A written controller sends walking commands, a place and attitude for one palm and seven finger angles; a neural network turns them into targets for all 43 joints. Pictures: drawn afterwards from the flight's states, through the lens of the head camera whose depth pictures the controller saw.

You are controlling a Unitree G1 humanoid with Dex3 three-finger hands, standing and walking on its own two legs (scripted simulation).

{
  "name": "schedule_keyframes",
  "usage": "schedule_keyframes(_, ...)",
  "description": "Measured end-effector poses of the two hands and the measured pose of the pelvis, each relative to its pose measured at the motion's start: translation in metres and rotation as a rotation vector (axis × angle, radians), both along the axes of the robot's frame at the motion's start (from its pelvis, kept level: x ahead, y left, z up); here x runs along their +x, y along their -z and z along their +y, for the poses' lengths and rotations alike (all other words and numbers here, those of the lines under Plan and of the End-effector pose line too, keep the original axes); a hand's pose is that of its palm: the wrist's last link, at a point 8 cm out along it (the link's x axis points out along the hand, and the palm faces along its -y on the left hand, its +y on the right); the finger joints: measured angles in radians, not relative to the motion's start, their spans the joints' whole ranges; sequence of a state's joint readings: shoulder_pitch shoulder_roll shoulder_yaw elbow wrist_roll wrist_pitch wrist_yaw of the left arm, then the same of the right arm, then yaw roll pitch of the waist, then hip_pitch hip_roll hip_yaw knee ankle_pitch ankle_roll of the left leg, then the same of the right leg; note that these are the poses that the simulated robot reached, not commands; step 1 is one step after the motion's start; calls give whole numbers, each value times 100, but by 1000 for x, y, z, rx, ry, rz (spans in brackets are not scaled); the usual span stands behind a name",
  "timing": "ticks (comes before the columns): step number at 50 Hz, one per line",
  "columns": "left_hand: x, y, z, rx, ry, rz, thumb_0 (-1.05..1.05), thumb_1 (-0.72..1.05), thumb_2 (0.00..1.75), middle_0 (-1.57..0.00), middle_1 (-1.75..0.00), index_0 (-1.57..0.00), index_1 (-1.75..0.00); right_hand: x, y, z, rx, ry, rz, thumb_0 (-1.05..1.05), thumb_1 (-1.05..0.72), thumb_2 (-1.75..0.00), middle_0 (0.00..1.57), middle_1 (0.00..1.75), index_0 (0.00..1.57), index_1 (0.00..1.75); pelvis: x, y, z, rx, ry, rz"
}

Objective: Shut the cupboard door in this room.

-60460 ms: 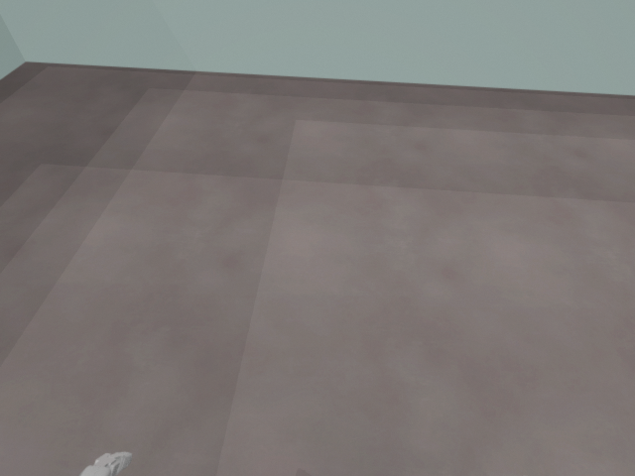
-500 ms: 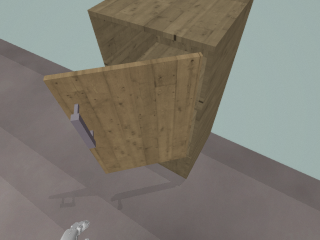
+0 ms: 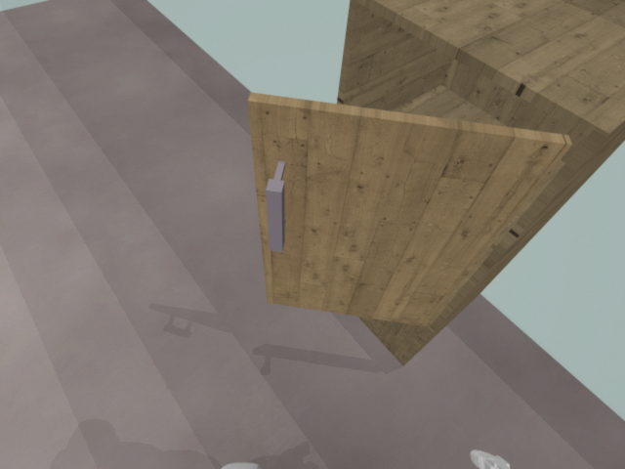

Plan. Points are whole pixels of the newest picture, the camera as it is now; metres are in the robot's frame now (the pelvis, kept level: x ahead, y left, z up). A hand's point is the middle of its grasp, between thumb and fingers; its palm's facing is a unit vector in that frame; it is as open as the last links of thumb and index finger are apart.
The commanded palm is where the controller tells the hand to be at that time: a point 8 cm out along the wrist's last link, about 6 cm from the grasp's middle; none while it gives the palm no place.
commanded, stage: stand and wait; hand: left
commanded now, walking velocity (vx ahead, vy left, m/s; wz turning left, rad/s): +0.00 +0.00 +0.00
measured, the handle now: (278, 208) +0.47 +0.10 +0.00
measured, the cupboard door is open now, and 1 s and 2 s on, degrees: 43 43 43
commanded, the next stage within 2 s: look at it before walking up in 0.78 s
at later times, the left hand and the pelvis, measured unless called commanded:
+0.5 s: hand out of the picture +0.08 +0.17 -0.15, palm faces +0.03 -0.97 -0.23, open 7.4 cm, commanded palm none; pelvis +0.02 -0.01 +0.01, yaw +1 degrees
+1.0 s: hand out of the picture +0.03 +0.16 -0.16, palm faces +0.08 -0.98 -0.21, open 7.3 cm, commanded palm none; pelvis +0.03 -0.02 +0.02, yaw +1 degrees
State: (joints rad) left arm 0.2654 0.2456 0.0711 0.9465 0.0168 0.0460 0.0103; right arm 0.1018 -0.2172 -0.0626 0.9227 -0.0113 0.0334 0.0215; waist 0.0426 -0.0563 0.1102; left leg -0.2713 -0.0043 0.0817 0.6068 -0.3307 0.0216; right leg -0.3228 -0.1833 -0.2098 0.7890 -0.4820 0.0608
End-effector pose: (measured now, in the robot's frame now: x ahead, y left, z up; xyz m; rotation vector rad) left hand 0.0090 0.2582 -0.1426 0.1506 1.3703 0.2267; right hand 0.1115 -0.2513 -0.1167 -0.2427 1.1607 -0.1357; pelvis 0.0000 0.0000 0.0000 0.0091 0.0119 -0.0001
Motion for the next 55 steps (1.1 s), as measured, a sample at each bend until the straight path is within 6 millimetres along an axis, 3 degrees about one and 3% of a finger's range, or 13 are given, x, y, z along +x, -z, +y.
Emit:
schedule_keyframes(5, 3, -9, 15, -4, -23, 11, 1, 90, 89, -20, -29, -20, -30, 12, -16, 25, -9, -23, -40, 1, -91, -90, 20, 29, 20, 30, 5, -13, 13, -32, -16, -7)
schedule_keyframes(11, 26, -18, 16, -5, -15, -61, 0, 91, 90, -20, -29, -20, -30, 1, -13, 44, 30, -12, -18, 1, -91, -90, 20, 30, 20, 30, 9, -19, 18, -26, -19, -16)
schedule_keyframes(17, 48, -22, -3, -8, 24, -91, 0, 91, 90, -20, -29, -20, -30, -29, -1, 33, 45, 48, 41, 0, -93, -89, 20, 30, 20, 30, 14, -18, 11, -6, -15, -25)
schedule_keyframes(23, 63, -22, -35, 1, 65, -121, 0, 90, 90, -20, -29, -20, -30, -69, 26, 16, 95, 105, 156, 0, -92, -90, 20, 30, 20, 30, 19, -9, -9, 13, -5, -33)
schedule_keyframes(27, 62, -27, -47, 5, 65, -120, 0, 92, 89, -20, -29, -20, -30, -90, 30, 12, 114, 122, 229, 1, -92, -90, 20, 29, 20, 30, 19, -11, -16, 5, -28, -31)
schedule_keyframes(36, 50, -20, -50, -12, 20, -84, 0, 93, 89, -21, -29, -20, -30, -118, 21, 18, 111, 119, 309, 1, -91, -90, 20, 29, 20, 30, 21, -14, -22, 2, -28, -30)
schedule_keyframes(47, 21, -19, -50, -25, -1, -2, 0, 93, 89, -20, -29, -20, -30, -104, 18, 33, 124, 105, 275, 1, -91, -90, 20, 29, 20, 30, 25, -18, -18, -3, -16, -33)
schedule_keyframes(55, 1, -17, -58, -56, -14, 55, 0, 92, 89, -20, -29, -20, -30, -95, 16, 30, 102, 101, 262, 2, -92, -90, 20, 29, 20, 30, 28, -19, -13, -3, -10, -33)
